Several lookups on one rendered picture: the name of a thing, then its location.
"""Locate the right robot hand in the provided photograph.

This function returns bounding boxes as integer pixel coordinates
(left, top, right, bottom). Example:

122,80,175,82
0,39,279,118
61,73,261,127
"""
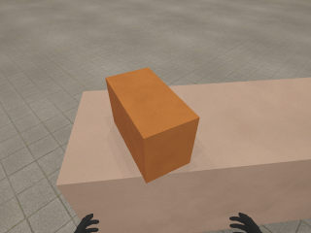
229,213,262,233

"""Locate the carton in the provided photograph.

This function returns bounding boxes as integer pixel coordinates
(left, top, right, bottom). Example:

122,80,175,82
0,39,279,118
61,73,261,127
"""
105,67,200,183

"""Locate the left robot hand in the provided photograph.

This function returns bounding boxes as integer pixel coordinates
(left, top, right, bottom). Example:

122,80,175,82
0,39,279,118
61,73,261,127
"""
74,214,99,233

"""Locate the pedestal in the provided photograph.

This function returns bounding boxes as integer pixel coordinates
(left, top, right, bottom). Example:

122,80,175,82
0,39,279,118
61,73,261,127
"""
56,77,311,233

